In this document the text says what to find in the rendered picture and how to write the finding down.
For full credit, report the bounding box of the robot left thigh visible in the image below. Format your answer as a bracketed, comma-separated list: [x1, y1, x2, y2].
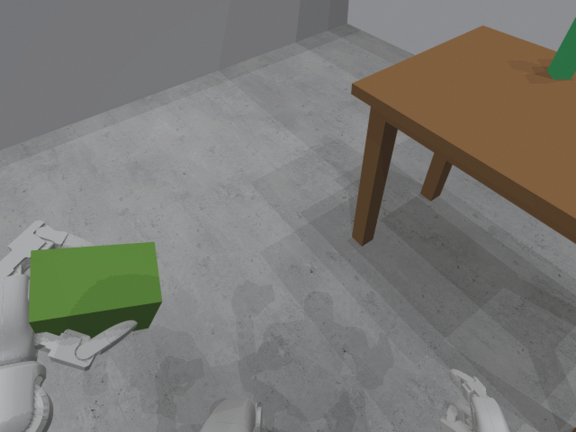
[200, 398, 263, 432]

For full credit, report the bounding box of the robot right hand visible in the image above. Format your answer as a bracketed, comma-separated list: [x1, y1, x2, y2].
[440, 369, 509, 432]

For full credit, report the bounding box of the sponge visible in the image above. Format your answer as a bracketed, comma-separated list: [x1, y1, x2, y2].
[29, 242, 162, 339]

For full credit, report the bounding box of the robot left forearm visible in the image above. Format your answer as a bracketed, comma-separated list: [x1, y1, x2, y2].
[0, 361, 53, 432]

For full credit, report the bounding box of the table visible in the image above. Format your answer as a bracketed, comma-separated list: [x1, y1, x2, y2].
[351, 26, 576, 432]

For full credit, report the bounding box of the robot left hand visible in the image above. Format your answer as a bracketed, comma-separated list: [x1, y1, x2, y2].
[0, 220, 138, 371]

